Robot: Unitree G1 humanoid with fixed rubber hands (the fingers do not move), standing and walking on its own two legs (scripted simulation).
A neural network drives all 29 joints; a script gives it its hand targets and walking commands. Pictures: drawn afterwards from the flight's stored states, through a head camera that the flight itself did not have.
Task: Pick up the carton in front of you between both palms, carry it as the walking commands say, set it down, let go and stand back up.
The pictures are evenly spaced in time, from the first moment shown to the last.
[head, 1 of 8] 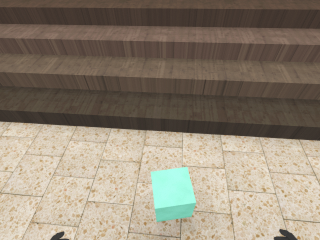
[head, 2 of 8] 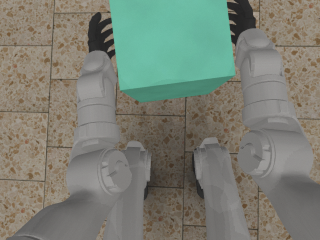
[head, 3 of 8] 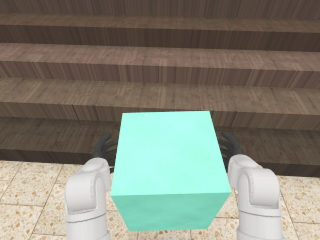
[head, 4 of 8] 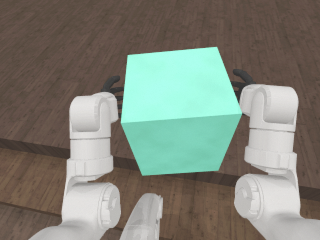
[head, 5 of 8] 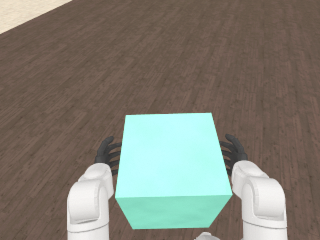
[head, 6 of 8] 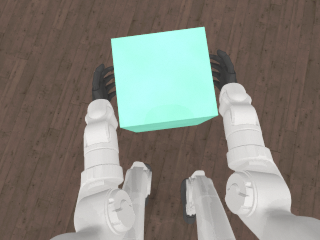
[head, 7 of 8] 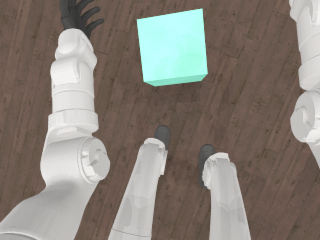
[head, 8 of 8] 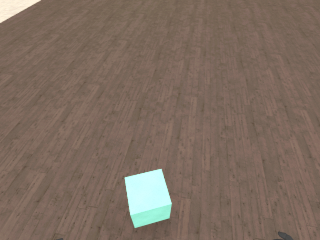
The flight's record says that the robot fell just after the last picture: no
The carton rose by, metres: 1.86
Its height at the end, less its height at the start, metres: +1.08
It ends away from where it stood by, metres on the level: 4.97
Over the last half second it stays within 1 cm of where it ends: yes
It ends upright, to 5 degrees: yes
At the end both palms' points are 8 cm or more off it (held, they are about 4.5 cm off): yes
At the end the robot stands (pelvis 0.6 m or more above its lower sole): yes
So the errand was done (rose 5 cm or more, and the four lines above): yes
